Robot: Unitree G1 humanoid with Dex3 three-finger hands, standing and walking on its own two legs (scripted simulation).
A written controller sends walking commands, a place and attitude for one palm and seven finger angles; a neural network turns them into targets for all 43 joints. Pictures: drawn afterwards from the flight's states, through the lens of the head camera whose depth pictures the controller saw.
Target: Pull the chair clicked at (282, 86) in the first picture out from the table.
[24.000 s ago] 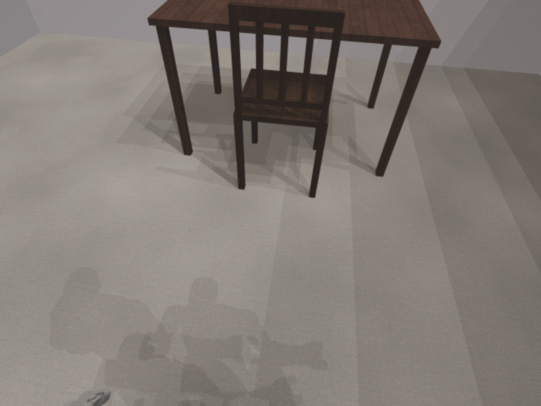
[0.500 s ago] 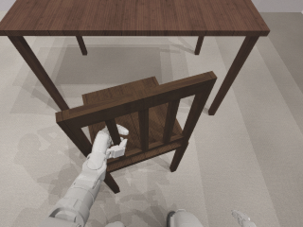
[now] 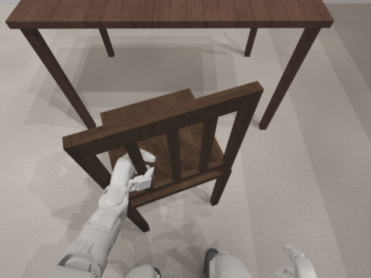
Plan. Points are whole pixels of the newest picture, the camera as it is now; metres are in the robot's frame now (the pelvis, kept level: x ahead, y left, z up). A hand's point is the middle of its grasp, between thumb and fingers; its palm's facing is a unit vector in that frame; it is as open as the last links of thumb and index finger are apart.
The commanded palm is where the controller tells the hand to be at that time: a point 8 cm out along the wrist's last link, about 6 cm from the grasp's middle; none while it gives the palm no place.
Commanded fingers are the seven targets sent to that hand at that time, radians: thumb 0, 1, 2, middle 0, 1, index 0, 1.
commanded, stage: step backward, pulling the chair out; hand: left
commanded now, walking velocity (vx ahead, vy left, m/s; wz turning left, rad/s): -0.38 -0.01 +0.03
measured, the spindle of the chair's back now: (174, 157) +0.40 +0.04 -0.07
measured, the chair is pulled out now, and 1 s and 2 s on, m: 0.34 0.51 0.59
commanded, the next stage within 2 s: stop walking, hand still on the chair in 1.08 s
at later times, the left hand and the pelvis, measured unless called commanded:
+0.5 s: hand (143, 205) +0.27 +0.11 -0.06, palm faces -0.05 -0.98 -0.20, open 5.5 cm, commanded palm +0.25 +0.16 -0.06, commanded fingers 0.00 0.90 0.90 -0.50 -1.45 -0.50 -1.45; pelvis -0.07 -0.01 +0.01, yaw +1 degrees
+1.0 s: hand (140, 256) +0.17 +0.10 -0.06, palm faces -0.05 -0.98 -0.20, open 5.5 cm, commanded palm +0.15 +0.15 -0.05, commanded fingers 0.00 0.90 0.90 -0.50 -1.45 -0.50 -1.45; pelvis -0.16 -0.02 +0.01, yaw +0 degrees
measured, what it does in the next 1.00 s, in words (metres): walks backwards: left foot, then right foot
